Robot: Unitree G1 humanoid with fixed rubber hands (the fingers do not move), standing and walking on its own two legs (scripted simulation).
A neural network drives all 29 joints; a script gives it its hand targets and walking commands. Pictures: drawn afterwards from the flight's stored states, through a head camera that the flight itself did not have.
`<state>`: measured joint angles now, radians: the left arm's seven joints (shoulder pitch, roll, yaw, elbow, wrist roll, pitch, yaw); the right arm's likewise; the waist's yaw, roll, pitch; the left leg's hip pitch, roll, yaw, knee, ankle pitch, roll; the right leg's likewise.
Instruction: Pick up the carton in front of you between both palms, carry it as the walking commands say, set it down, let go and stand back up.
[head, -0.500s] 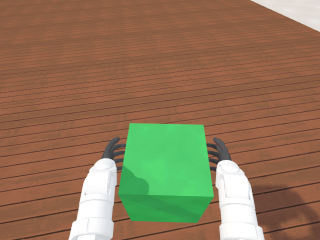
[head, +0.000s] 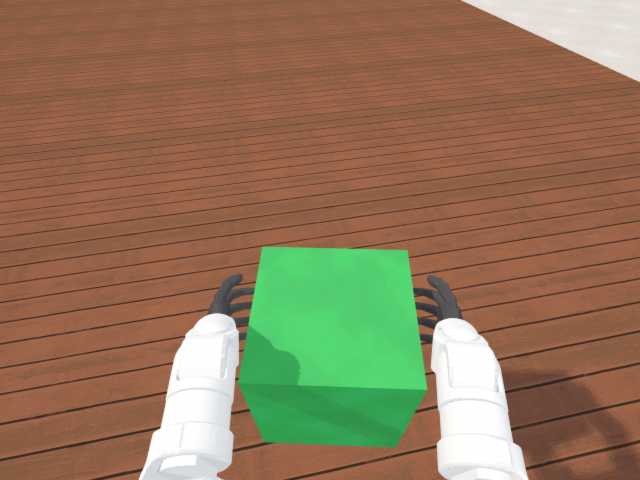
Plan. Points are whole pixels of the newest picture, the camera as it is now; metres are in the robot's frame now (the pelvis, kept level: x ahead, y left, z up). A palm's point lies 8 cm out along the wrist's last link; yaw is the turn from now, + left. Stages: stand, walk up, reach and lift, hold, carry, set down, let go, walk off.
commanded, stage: set down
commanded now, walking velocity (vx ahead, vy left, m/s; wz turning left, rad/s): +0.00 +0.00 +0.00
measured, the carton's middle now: (332, 351) +0.32 +0.00 -0.05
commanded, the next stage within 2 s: none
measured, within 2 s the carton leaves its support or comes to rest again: neither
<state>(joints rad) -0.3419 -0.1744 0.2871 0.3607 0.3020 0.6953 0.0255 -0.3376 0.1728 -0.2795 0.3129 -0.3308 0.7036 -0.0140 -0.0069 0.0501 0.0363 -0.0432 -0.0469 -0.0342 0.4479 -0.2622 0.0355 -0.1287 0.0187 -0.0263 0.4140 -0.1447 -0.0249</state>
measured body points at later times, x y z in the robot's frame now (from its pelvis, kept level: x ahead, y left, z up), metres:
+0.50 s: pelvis -0.02 -0.01 -0.05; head +0.18 -0.02 +0.35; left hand +0.37 +0.15 -0.13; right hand +0.37 -0.15 -0.13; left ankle +0.00 +0.10 -0.74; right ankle +0.06 -0.11 -0.74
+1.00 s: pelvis -0.03 +0.00 -0.17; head +0.24 +0.00 +0.19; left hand +0.44 +0.15 -0.27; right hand +0.42 -0.15 -0.27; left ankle +0.00 +0.10 -0.74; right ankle +0.06 -0.11 -0.74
